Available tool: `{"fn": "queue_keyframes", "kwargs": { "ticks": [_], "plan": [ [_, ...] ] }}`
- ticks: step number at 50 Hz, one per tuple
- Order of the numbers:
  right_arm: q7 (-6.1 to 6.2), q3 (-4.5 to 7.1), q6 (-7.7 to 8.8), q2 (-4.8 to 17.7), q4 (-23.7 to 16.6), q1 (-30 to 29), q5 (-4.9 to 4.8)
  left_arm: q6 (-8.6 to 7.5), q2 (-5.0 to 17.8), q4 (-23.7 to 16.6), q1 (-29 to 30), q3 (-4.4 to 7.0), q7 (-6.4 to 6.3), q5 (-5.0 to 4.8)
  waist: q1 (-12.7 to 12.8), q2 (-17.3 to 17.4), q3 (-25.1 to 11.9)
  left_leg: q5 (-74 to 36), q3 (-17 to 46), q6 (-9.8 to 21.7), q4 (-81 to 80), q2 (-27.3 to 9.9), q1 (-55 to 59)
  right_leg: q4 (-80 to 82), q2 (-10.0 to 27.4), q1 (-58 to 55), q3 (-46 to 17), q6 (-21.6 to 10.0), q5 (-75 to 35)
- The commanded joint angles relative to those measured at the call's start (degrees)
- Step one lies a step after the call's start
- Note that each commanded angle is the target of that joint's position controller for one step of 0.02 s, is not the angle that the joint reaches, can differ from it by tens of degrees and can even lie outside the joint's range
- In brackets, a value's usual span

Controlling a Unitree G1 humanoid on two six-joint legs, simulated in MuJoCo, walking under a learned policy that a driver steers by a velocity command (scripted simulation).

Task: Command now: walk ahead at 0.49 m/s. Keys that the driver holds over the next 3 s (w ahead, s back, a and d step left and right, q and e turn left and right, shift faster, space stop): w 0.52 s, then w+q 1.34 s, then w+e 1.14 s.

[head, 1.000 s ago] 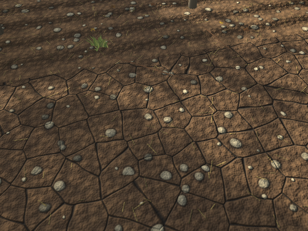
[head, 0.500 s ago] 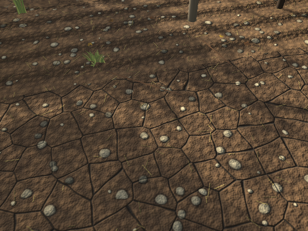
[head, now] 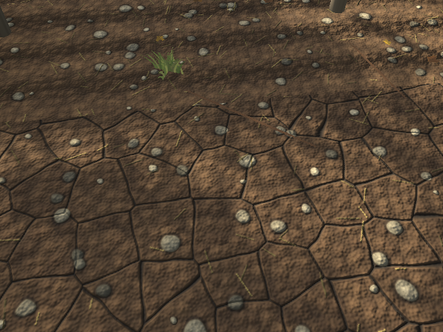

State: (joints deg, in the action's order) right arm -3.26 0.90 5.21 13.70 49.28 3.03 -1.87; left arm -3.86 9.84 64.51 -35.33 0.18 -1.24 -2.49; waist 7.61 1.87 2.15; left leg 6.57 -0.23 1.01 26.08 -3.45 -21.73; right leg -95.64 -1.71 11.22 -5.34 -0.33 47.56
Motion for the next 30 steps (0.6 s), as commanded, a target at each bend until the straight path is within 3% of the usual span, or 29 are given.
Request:
{"fn": "queue_keyframes", "kwargs": {
  "ticks": [1, 2, 3, 4, 5, 6, 7, 8, 9, 11, 12, 14, 15, 16, 17, 18, 19, 20, 21, 22, 23, 25, 27, 30],
  "plan": [
    [1.43, 3.7, -1.74, 11.78, 8.66, 32.37, 0.42, -4.06, 6.4, -9.96, 2.17, 1.26, 0.43, -3.55, -15.36, 12.87, -30.44, -25.87, 27.12, 19.54, 5.71, -22.92, 61.46, -23.26, 3.49, 51.97, -3.28, 1.15, -4.74],
    [2.36, 3.26, -2.69, 9.04, 8.97, 25.83, 0.48, -3.3, 5.27, -12.44, 10.18, 1.11, -1.07, -2.83, -12.91, -2.07, -19.58, -7.49, 29.27, 19.21, -5.08, -20.78, 45.51, -22.15, 5.47, 53.24, 5.5, 2.1, -11.11],
    [3.0, 3.7, -1.76, 12.64, 7.53, 21.15, 1.84, -2.71, 2.71, -13.68, 10.23, 0.64, -1.67, -2.72, -10.36, -0.9, -15.63, -9.0, 36.27, 23.42, -6.23, -26.99, 34.29, -25.81, 6.14, 52.38, 3.78, 2.65, -15.11],
    [2.33, 2.36, -0.67, 9.03, 6.39, 17.28, 2.19, -1.53, 1.57, -13.99, 10.9, 0.01, -1.66, -0.29, -7.4, -8.86, -10.83, -7.97, 34.17, 21.83, -6.71, -26.48, 21.61, -20.57, 9.21, 48.61, 1.9, 1.73, -16.65],
    [1.83, 0.87, 0.53, 4.09, 6.67, 12.51, 1.31, -0.46, 1.02, -15.37, 15.21, 0.44, -1.57, -0.64, -5.07, -4.26, -1.93, -4.19, 26.63, 16.09, -8.45, -22.53, 10.84, -8.46, 11.27, 49.32, -1.69, -0.64, -21.52],
    [2.04, 0.04, 1.16, 3.07, 5.5, 5.83, 1.11, -0.16, 1.4, -17.25, 17.9, 0.62, -1.53, -0.21, -2.12, -0.57, 3.63, -1.27, 19.09, 11.8, -12.69, -17.13, -2.82, 6.9, 13.15, 42.09, -2.23, -0.59, -26.43],
    [2.68, 0.55, 1.17, 5.15, 4.77, 3.66, 1.37, -0.56, 2.39, -18.38, 18.03, 1.11, -1.74, 0.97, -1.26, 2.48, 6.03, -1.9, 8.63, 10.1, -16.87, -9.26, -12.38, 25.89, 11.62, 30.71, 0.38, 0.12, -32.63],
    [3.55, 0.58, 1.57, 6.2, 4.57, 4.49, 2.71, -1.26, 3.42, -17.65, 17.3, 1.81, -1.56, 2.44, -1.26, 3.17, 3.69, -5.28, 3.23, 9.44, -15.99, -4.74, -17.53, 37.13, 9.76, 18.44, 2.13, 0.87, -44.13],
    [4.06, 1.1, 1.84, 7.39, 4.84, 7.15, 2.84, -1.79, 4.3, -16.66, 17.17, 2.43, -0.99, 2.52, -2.12, 3.43, 0.7, -7.31, 0.97, 9.68, -15.15, -3.23, -16.66, 44.35, 7.84, 11.23, 3.88, 1.6, -53.01],
    [4.68, 2.8, 1.93, 11.78, 5.62, 10.5, 0.08, -1.7, 4.29, -18.53, 23.04, 2.31, 0.22, 1.55, -3.96, 2.76, -0.23, -7.4, 4.99, 11.06, -18.38, -7.91, -6.24, 53.33, 6.98, 11.53, 2.96, 2.07, -55.59],
    [4.75, 3.31, 1.24, 11.55, 6.22, 11.19, -0.69, -1.24, 4.94, -19.73, 26.59, 2.19, 0.57, 1.24, -4.75, 2.08, 1.61, -8.04, 5.8, 10.78, -17.95, -9.49, 0.22, 57.52, 7.34, 15.98, 2.32, 1.05, -53.92],
    [4.59, 3.83, -0.3, 9.97, 7.9, 16.22, -1.14, -0.94, 6.29, -21.33, 31.43, 2.49, 1.14, 1.47, -7.34, -0.4, 2.94, -7.09, 6.72, 9.66, -15.15, -11.5, 10.53, 62.1, 6.76, 20.75, 3.4, -1.33, -50.25],
    [4.36, 4.11, -1.0, 9.91, 8.49, 18.38, -0.86, -1.01, 7.38, -21.78, 32.77, 2.95, 1.39, 1.77, -8.12, -1.46, 3.2, -7.86, 6.92, 9.08, -13.29, -12.03, 13.36, 62.81, 6.09, 21.01, 4.44, -2.35, -47.96],
    [4.13, 4.21, -1.68, 9.85, 8.67, 19.19, -0.31, -1.05, 8.18, -21.59, 32.24, 3.48, 1.6, 1.92, -7.69, -1.52, 2.33, -11.24, 6.2, 8.22, -10.0, -11.28, 15.62, 63.62, 5.05, 19.18, 5.83, -3.46, -44.58],
    [3.94, 4.07, -2.19, 9.41, 8.5, 19.45, 0.11, -0.98, 9.6, -20.41, 27.6, 4.43, 1.77, 1.93, -5.36, -1.15, -0.99, -18.01, 4.32, 7.07, -3.17, -9.02, 16.2, 64.11, 3.43, 12.46, 7.23, -4.63, -42.71],
    [3.85, 3.28, -2.39, 7.3, 7.77, 19.32, 0.88, -1.03, 13.08, -17.42, 17.22, 6.1, 1.76, 1.85, -1.38, -3.18, -7.89, -19.4, 0.42, 5.2, 10.85, -4.64, 11.18, 61.82, 4.78, -1.98, 4.94, -6.52, -47.7],
    [3.37, 1.24, -1.43, 0.84, 7.07, 25.76, 1.92, -0.9, 19.34, -15.26, 8.46, 7.61, 2.03, 1.8, -1.98, -15.25, -17.42, 0.98, -3.94, 1.13, 35.49, 3.39, -10.55, 64.0, 18.56, -25.87, -16.71, -14.98, -41.51],
    [2.8, 1.39, -0.05, 2.08, 6.99, 23.77, 1.66, -0.75, 17.66, -13.99, 3.4, 7.18, 2.54, 1.28, 0.02, -19.01, -23.7, 25.46, 3.44, 0.81, 47.27, 6.98, -20.48, 76.53, 23.12, -31.8, -38.15, -18.09, -28.05],
    [2.75, 2.93, 0.7, 7.24, 5.66, 18.26, -0.24, -1.18, 15.45, -14.63, 7.86, 6.2, 2.52, 1.67, -0.79, -14.82, -15.89, 23.21, 5.99, 2.15, 51.91, 4.01, -27.9, 78.35, 22.57, -26.92, -34.82, -15.43, -20.23],
    [3.27, 3.15, 0.84, 8.2, 3.63, 12.32, -0.56, -1.37, 13.63, -16.27, 14.58, 5.47, 2.3, 2.17, -2.08, -9.81, -9.7, 17.33, 4.69, 3.33, 49.78, 0.88, -28.51, 79.61, 20.73, -17.68, -27.56, -13.45, -21.86],
    [3.81, 3.29, 0.49, 7.69, 3.2, 10.31, 0.21, -1.55, 12.1, -17.13, 20.11, 4.91, 2.23, 2.58, -4.44, -6.63, -5.85, 12.27, 3.96, 3.3, 45.65, -1.65, -25.25, 81.35, 19.07, -8.34, -21.18, -13.0, -28.15],
    [4.42, 3.69, -0.76, 6.33, 4.1, 12.59, 1.05, -2.07, 9.55, -16.83, 24.44, 4.45, 2.32, 3.1, -8.51, -7.72, -5.03, 8.06, 4.69, 3.09, 38.92, -4.14, -16.31, 84.38, 15.4, 0.74, -13.65, -11.2, -35.51],
    [4.32, 3.7, -1.44, 4.75, 4.88, 13.59, 1.16, -2.49, 10.17, -15.48, 22.73, 4.72, 2.0, 2.77, -9.43, -6.48, -5.6, 4.6, 4.16, 2.7, 35.81, -3.9, -15.44, 86.53, 14.74, 1.03, -8.96, -11.71, -40.02],
    [4.26, 3.91, -1.56, 4.16, 3.44, 8.28, 1.0, -2.75, 10.51, -12.76, 18.09, 4.97, 0.81, 2.67, -7.97, -4.07, -3.65, -3.26, 6.09, 1.85, 28.41, -3.87, -22.37, 88.31, 15.93, -3.47, -4.81, -11.54, -44.67]
  ]
}}
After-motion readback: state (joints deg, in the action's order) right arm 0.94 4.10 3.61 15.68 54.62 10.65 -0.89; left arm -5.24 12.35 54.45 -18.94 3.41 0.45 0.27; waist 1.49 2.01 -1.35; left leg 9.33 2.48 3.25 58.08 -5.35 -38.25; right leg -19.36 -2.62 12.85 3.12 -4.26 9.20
